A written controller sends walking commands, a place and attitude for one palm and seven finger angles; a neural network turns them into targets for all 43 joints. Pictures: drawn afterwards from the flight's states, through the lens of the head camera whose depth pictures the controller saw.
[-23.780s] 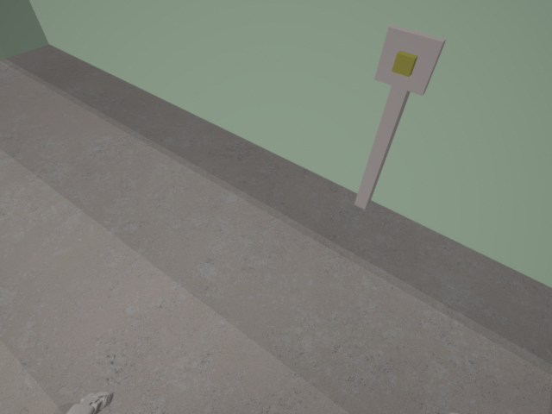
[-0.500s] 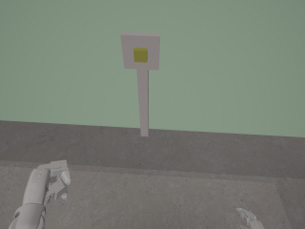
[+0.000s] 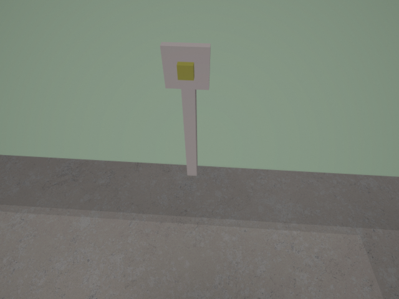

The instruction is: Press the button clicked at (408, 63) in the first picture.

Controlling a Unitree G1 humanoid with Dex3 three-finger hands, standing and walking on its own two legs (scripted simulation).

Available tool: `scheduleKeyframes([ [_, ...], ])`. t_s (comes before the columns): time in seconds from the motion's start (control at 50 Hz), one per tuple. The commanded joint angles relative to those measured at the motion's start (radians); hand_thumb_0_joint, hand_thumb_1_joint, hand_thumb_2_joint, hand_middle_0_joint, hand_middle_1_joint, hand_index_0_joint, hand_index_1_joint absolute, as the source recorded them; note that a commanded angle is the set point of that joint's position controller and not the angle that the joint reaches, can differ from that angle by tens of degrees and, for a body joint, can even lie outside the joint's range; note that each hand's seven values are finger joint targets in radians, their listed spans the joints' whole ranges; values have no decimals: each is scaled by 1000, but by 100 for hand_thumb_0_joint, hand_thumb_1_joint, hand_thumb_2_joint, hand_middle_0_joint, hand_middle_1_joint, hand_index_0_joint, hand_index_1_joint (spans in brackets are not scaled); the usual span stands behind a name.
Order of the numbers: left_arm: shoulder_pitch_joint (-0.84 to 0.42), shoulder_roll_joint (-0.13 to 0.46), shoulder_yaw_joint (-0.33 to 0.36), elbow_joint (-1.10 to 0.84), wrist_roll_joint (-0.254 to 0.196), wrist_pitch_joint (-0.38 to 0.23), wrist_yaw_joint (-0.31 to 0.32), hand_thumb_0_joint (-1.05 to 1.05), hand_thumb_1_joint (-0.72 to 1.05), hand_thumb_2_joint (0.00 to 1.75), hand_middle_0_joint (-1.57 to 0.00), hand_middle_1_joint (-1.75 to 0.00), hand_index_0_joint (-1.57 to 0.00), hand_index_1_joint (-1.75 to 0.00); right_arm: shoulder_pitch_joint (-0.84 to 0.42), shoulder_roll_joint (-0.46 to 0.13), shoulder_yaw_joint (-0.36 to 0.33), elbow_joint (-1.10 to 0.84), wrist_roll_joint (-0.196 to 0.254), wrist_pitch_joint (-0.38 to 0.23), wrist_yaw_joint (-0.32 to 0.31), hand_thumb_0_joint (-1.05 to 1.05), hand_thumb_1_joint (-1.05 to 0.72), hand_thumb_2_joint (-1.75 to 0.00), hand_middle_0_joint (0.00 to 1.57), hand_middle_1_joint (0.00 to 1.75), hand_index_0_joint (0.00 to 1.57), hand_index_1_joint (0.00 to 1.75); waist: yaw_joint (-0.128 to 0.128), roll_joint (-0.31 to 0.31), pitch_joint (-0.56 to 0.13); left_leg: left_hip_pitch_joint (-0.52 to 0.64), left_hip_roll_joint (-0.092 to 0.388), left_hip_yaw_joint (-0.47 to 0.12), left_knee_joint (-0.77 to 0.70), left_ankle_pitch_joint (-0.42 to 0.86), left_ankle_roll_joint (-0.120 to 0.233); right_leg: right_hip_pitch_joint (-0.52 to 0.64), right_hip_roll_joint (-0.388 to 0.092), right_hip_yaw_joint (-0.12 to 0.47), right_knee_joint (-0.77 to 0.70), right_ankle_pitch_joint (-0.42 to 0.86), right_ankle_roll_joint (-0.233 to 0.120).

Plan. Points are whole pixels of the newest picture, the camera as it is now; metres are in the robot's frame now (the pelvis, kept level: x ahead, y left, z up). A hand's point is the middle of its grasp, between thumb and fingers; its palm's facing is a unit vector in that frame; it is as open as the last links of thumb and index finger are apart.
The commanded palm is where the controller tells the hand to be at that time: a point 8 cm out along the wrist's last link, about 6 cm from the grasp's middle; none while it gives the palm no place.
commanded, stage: let the arm hang, fingers relaxed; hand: left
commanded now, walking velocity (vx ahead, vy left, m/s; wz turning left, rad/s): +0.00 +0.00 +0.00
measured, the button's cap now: (185, 70) +0.88 +0.11 -0.02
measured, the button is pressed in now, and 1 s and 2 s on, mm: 0 0 0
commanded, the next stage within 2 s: stand and wait in 0.50 s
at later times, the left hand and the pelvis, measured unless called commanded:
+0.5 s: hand out of the picture +0.02 +0.17 -0.17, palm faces +0.00 -0.98 -0.19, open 7.4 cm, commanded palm none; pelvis +0.00 +0.00 +0.00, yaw +0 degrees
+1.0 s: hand out of the picture +0.04 +0.18 -0.17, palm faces -0.01 -0.98 -0.22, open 7.4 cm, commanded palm none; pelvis +0.02 -0.01 +0.00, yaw -1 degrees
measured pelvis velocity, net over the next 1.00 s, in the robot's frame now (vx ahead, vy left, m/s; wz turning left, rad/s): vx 0.02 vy -0.01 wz -0.01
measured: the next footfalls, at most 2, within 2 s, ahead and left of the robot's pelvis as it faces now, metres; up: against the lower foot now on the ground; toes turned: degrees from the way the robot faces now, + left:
none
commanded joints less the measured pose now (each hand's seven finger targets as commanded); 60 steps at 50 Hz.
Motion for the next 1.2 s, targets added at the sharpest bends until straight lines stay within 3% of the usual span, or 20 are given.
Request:
scheduleKeyframes([
  [0.0, -21, 121, 28, -27, -2, -26, 13, 0, 90, 90, -20, -30, -20, -30, 47, -128, -27, -18, 0, -24, -13, 0, -90, -90, 20, 30, 20, 30, -11, -50, 12, 27, 95, -108, -123, -170, 12, -82, -78, 87, -131, -186, -56],
  [0.3, -8, 74, 32, 17, -2, -23, 19, 0, 90, 90, -20, -30, -20, -30, 85, -77, -22, 36, -2, -31, -21, 0, -90, -90, 20, 30, 20, 30, 0, 19, 48, -21, 104, -121, -164, -183, 7, -49, -73, 71, -100, -122, -54],
  [0.46, -16, 57, 35, 19, -2, -28, 19, 0, 90, 90, -20, -30, -20, -30, 87, -69, -24, 36, -2, -38, -24, 0, -90, -90, 20, 30, 20, 30, -2, 3, 12, 0, 107, -119, -160, -137, 7, -24, -75, 67, -91, -66, -53],
  [0.58, -28, 64, 33, 23, -3, -32, 20, 0, 90, 90, -20, -30, -20, -30, 78, -70, -25, 38, 0, -36, -24, 0, -90, -90, 20, 30, 20, 30, -11, -21, 24, 41, 103, -100, -137, -89, 4, -53, -82, 79, -113, -73, -53],
  [0.7, -38, 83, 37, 21, -3, -39, 21, 0, 90, 90, -20, -30, -20, -30, 57, -92, -29, 36, 3, -38, -24, 0, -90, -90, 20, 30, 20, 30, -13, -38, 4, 77, 103, -88, -112, -12, 4, -42, -85, 88, -119, -36, -55],
  [0.88, -62, 104, 38, 25, -4, -39, 17, 0, 90, 90, -20, -30, -20, -30, 13, -118, -28, 40, 0, -40, -24, 0, -90, -90, 20, 30, 20, 30, -11, -7, 4, 90, 108, -90, -125, -13, 0, -30, -87, 91, -127, -31, -56],
  [1.18, -134, 163, 46, 12, -5, -45, 10, 0, 90, 90, -20, -30, -20, -30, -52, -185, -30, 36, 0, -48, -22, 0, -90, -90, 20, 30, 20, 30, -7, -20, -23, 118, 120, -95, -137, 60, -2, 24, -95, 90, -134, 45, -56],
])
